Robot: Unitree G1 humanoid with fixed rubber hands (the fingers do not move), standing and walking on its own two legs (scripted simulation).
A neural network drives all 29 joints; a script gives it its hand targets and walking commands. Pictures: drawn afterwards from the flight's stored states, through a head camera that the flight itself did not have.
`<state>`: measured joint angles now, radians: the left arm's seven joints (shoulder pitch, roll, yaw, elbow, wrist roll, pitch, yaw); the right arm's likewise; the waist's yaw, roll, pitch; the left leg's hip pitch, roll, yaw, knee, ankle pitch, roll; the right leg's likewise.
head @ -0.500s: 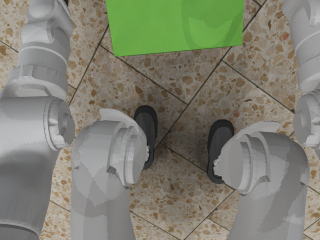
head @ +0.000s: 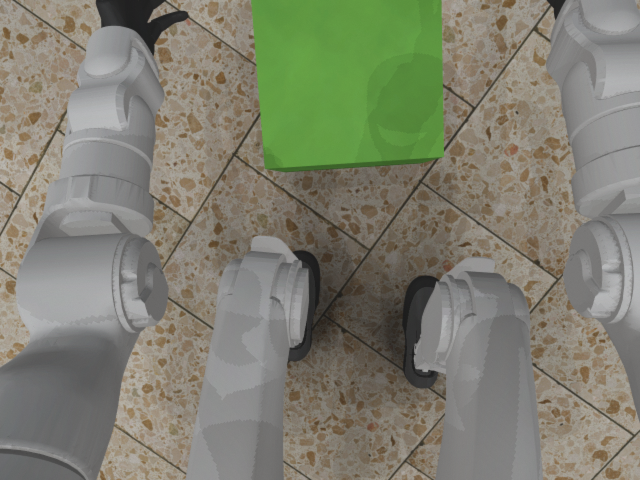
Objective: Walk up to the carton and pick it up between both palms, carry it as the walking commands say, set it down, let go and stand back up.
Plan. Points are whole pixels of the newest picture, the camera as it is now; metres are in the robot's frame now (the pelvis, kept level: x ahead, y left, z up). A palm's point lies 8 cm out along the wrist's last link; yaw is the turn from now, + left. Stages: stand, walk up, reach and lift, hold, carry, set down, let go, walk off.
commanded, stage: set down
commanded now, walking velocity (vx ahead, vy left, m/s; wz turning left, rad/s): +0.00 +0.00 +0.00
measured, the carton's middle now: (347, 69) +0.56 +0.06 -0.35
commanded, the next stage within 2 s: let go in 0.94 s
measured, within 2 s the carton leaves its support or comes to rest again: neither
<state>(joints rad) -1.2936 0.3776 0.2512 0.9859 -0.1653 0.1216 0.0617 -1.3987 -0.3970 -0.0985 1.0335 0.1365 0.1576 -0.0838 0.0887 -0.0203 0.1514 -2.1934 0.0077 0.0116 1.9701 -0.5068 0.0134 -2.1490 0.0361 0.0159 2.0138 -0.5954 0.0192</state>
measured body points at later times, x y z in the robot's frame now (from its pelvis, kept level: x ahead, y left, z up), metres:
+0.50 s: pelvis +0.02 +0.00 +0.13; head +0.34 +0.01 +0.44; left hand +0.53 +0.28 +0.03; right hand +0.59 -0.15 +0.03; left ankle +0.12 +0.11 -0.39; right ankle +0.10 -0.12 -0.39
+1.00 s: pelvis +0.04 +0.00 +0.24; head +0.34 +0.02 +0.58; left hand +0.53 +0.27 +0.14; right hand +0.59 -0.15 +0.14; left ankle +0.12 +0.12 -0.39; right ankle +0.10 -0.12 -0.39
